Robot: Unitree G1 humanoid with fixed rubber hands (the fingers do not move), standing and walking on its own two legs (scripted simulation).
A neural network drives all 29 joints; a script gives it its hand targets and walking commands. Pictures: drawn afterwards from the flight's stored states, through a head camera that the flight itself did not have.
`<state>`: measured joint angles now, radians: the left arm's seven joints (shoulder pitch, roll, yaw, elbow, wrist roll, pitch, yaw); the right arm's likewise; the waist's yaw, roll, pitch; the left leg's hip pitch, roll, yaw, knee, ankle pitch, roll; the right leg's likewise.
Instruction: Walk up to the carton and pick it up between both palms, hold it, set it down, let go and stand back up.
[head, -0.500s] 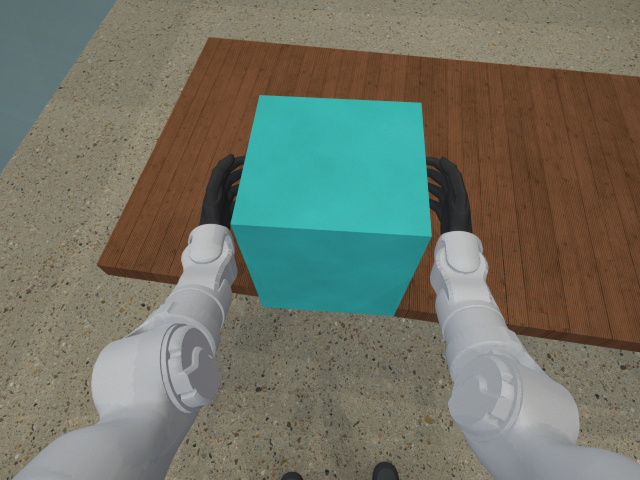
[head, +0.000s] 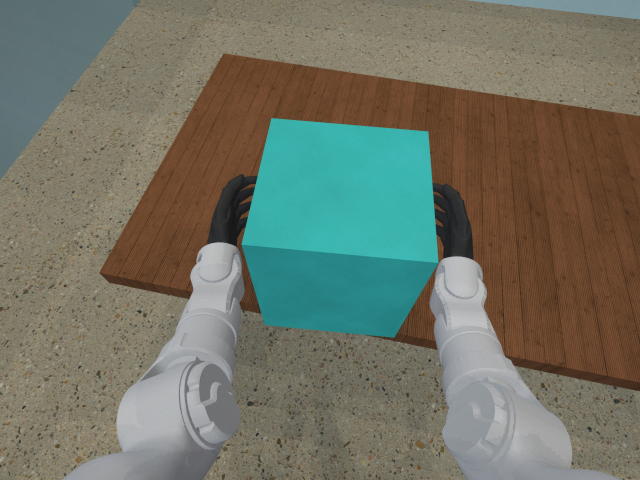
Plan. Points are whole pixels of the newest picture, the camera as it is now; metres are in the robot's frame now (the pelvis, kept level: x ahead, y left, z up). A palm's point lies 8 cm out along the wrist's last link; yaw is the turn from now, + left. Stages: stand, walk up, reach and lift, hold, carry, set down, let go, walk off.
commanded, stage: reach and lift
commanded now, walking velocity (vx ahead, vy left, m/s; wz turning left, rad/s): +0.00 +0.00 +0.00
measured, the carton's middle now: (338, 237) +0.44 +0.01 -0.02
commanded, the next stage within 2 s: none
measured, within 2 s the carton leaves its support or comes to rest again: leaves its support in 1.24 s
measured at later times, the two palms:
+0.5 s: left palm (226, 236) +0.41 +0.16 +0.02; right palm (453, 248) +0.40 -0.14 +0.03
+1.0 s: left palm (220, 243) +0.40 +0.17 +0.02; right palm (449, 249) +0.40 -0.13 +0.03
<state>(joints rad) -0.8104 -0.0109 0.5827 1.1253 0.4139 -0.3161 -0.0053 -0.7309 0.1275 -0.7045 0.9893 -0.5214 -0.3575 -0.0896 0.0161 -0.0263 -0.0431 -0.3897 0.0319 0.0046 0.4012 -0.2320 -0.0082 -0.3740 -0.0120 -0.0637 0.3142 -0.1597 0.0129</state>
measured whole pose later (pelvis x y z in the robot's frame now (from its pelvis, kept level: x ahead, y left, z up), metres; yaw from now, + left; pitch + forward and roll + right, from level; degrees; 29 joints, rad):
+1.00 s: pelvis +0.00 +0.00 +0.00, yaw +1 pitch +12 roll -1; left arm -0.74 -0.01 0.49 1.08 0.34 -0.31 0.02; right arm -0.69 0.09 -0.55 1.05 -0.41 -0.41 -0.15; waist 0.02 -0.02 -0.06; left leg -0.37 0.04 0.03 0.37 -0.22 -0.01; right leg -0.34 -0.01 -0.09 0.27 -0.15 0.01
